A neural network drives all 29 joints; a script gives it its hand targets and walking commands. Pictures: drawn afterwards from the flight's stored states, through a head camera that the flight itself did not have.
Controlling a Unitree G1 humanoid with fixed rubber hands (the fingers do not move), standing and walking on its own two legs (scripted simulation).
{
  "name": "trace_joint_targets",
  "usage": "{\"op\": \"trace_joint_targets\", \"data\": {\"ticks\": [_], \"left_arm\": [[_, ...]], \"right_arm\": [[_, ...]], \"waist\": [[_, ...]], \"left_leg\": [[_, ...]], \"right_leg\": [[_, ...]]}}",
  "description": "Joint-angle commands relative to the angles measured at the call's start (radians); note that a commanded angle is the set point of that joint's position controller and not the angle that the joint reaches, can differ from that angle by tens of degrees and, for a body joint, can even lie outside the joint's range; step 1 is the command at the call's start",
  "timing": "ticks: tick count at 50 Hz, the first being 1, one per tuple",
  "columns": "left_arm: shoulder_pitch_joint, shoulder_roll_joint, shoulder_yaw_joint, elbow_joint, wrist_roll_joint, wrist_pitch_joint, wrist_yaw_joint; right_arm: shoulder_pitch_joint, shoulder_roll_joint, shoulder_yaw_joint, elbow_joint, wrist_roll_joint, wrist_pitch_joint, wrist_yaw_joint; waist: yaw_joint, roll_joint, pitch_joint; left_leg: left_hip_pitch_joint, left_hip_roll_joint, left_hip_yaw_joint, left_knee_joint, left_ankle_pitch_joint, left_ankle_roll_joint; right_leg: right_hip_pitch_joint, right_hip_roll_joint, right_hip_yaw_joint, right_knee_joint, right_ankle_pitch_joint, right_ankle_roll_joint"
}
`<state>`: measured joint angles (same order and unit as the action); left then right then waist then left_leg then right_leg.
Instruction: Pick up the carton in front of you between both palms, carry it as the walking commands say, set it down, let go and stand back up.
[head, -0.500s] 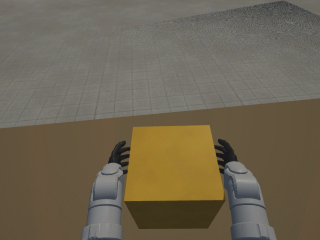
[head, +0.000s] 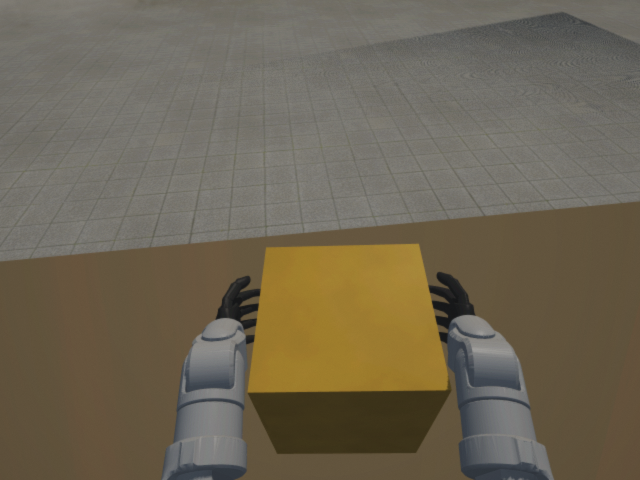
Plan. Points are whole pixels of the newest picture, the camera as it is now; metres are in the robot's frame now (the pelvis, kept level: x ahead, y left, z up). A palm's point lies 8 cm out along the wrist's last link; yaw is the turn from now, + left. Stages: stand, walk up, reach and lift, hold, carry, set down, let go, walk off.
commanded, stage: hold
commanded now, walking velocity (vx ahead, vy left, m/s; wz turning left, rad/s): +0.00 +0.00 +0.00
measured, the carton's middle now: (344, 354) +0.30 +0.00 -0.02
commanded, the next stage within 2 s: carry in 0.76 s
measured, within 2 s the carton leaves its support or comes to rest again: neither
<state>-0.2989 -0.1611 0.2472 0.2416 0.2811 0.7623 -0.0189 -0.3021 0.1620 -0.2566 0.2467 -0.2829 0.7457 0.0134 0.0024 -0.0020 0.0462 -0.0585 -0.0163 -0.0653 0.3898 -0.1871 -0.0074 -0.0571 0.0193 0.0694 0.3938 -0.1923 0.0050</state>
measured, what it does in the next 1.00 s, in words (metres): stands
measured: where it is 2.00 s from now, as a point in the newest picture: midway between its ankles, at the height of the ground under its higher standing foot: (333, 408)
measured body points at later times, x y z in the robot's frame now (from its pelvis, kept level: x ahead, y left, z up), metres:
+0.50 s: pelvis +0.01 +0.00 +0.00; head -0.03 +0.00 +0.45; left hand +0.31 +0.15 +0.04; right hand +0.31 -0.15 +0.04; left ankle +0.03 +0.13 -0.74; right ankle +0.03 -0.12 -0.74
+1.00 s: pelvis +0.04 +0.00 -0.01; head +0.00 +0.00 +0.44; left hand +0.34 +0.15 +0.06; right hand +0.34 -0.15 +0.06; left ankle +0.03 +0.13 -0.74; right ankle +0.03 -0.13 -0.74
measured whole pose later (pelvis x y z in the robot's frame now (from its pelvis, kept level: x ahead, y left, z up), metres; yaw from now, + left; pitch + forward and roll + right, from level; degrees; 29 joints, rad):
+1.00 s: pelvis +0.04 +0.00 -0.01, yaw +0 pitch +2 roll +0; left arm -0.19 -0.13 0.14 -0.02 0.18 0.92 0.03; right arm -0.19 0.14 -0.15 -0.01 -0.18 0.90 -0.04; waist 0.00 0.00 -0.16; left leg -0.27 -0.01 -0.04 0.55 -0.34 0.00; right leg -0.28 0.01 0.05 0.56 -0.35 0.00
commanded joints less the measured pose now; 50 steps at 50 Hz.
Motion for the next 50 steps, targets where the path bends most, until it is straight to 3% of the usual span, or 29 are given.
{"op": "trace_joint_targets", "data": {"ticks": [1,20,37,38,40,41,44,48,50], "left_arm": [[-0.506,-0.895,-0.539,-0.030,-0.239,-0.035,-0.218],[-0.404,-0.874,-0.566,-0.110,-0.258,-0.024,-0.206],[-0.416,-0.870,-0.571,-0.113,-0.260,-0.026,-0.204],[-0.453,-0.881,-0.589,-0.102,-0.274,-0.020,-0.205],[-0.466,-0.883,-0.616,-0.128,-0.299,-0.016,-0.204],[-0.481,-0.888,-0.635,-0.151,-0.311,-0.013,-0.202],[-0.473,-0.882,-0.706,-0.236,-0.360,0.019,-0.185],[-0.455,-0.831,-0.782,-0.342,-0.413,0.126,-0.161],[-0.448,-0.800,-0.803,-0.379,-0.440,0.190,-0.150]], "right_arm": [[-0.487,0.905,0.543,-0.012,0.241,-0.020,0.228],[-0.384,0.884,0.568,-0.093,0.260,-0.008,0.215],[-0.394,0.881,0.575,-0.098,0.263,-0.009,0.211],[-0.434,0.886,0.591,-0.082,0.273,-0.004,0.213],[-0.442,0.889,0.618,-0.116,0.297,-0.001,0.213],[-0.459,0.892,0.638,-0.141,0.311,0.004,0.211],[-0.452,0.888,0.709,-0.214,0.359,0.038,0.195],[-0.427,0.838,0.784,-0.320,0.420,0.142,0.171],[-0.426,0.806,0.806,-0.358,0.452,0.207,0.160]], "waist": [[0.000,0.002,-0.218],[0.000,0.001,-0.236],[0.001,0.000,-0.222],[-0.001,-0.005,-0.250],[-0.002,-0.004,-0.228],[-0.005,0.001,-0.217],[-0.003,0.005,-0.302],[-0.006,0.019,-0.314],[-0.006,0.014,-0.288]], "left_leg": [[0.036,-0.063,-0.001,-0.074,0.036,0.010],[0.072,-0.071,-0.009,-0.076,0.172,0.004],[0.058,-0.071,-0.008,-0.074,0.128,0.007],[-0.062,0.109,0.005,-0.009,-0.032,0.017],[-0.161,0.090,-0.028,-0.051,-0.442,0.024],[-0.195,0.086,-0.030,-0.048,-0.520,0.028],[-0.178,0.098,-0.019,0.006,-0.337,0.042],[-0.221,0.128,-0.075,0.010,-0.450,0.058],[-0.238,0.132,-0.073,0.036,-0.403,0.059]], "right_leg": [[0.014,0.063,-0.002,-0.080,0.041,-0.005],[0.051,0.069,0.007,-0.081,0.175,0.001],[0.037,0.068,0.006,-0.078,0.128,-0.001],[-0.089,-0.116,0.002,-0.025,-0.027,-0.010],[-0.184,-0.097,0.042,-0.064,-0.449,-0.024],[-0.212,-0.092,0.042,-0.060,-0.525,-0.025],[-0.194,-0.087,0.005,0.011,-0.314,-0.031],[-0.254,-0.112,0.047,0.039,-0.416,-0.050],[-0.278,-0.122,0.058,0.046,-0.384,-0.059]]}}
